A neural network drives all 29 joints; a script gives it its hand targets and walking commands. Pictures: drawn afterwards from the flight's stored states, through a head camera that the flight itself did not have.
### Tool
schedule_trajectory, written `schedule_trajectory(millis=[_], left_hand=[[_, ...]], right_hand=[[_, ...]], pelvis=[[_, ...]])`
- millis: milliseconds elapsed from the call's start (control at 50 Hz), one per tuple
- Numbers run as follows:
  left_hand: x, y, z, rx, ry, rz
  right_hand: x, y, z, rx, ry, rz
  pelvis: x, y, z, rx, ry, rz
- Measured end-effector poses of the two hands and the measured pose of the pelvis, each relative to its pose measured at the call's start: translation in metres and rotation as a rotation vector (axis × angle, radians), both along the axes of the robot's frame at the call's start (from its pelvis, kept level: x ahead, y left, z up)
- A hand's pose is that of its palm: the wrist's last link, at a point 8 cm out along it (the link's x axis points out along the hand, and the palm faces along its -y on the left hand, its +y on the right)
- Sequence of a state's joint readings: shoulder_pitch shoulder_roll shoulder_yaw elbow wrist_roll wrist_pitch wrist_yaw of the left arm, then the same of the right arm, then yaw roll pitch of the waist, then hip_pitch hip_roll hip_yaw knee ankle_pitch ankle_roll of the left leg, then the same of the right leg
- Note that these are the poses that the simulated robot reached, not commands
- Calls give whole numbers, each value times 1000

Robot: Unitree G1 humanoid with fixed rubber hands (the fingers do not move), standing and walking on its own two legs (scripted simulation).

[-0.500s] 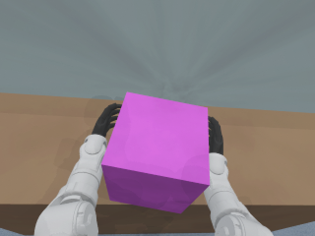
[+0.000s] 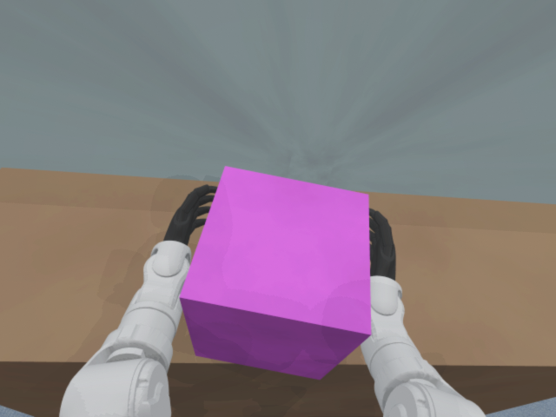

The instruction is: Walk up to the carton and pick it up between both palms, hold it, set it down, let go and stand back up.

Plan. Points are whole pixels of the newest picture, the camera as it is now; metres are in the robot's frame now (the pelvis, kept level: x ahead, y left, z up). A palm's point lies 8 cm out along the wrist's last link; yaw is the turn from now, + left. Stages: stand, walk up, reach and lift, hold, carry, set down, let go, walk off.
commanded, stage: reach and lift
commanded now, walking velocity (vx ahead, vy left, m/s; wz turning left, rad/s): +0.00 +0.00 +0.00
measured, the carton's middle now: (275, 280) +0.34 -0.01 -0.01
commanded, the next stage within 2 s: none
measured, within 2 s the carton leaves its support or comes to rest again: leaves its support in 0.04 s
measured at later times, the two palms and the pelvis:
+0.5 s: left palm (187, 225) +0.39 +0.13 +0.05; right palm (390, 254) +0.35 -0.17 +0.05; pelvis +0.00 -0.01 +0.00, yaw +0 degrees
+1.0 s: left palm (167, 208) +0.36 +0.14 +0.12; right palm (404, 226) +0.35 -0.16 +0.13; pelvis +0.01 +0.00 +0.00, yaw +1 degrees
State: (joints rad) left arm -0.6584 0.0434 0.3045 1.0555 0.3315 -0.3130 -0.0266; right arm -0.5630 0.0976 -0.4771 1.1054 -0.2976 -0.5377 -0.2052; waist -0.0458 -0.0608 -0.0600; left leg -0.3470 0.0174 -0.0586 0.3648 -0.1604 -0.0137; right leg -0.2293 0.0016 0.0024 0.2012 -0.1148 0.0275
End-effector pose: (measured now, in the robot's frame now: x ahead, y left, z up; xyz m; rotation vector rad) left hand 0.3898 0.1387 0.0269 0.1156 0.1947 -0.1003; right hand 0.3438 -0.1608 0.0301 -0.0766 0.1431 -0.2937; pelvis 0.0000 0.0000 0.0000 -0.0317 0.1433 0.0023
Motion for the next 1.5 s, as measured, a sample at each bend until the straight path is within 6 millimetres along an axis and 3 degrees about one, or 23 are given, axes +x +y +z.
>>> schedule_trajectory(millis=[280,460,740,940,1100,1220,1500], left_hand=[[-7,-6,10,-12,-21,33],[-3,-10,19,-16,-17,44],[2,5,69,-17,-69,111],[-18,7,94,-47,-68,120],[-38,-4,103,-39,-29,135],[-51,-9,118,-16,-39,162],[-56,9,141,-61,2,175]], right_hand=[[0,-7,11,-7,-20,24],[5,-10,15,16,-22,26],[29,3,67,39,-69,87],[12,5,95,34,-70,95],[-5,-6,96,60,-33,101],[-10,-11,107,58,-42,130],[-6,6,139,35,-2,152]], pelvis=[[-11,-9,1,4,-9,-10],[-7,-11,0,5,13,-5],[13,-2,2,13,-120,11],[16,-1,0,14,-238,17],[1,-7,-2,8,-281,13],[-17,-14,-1,11,-281,11],[-39,-21,-1,26,-246,25]])
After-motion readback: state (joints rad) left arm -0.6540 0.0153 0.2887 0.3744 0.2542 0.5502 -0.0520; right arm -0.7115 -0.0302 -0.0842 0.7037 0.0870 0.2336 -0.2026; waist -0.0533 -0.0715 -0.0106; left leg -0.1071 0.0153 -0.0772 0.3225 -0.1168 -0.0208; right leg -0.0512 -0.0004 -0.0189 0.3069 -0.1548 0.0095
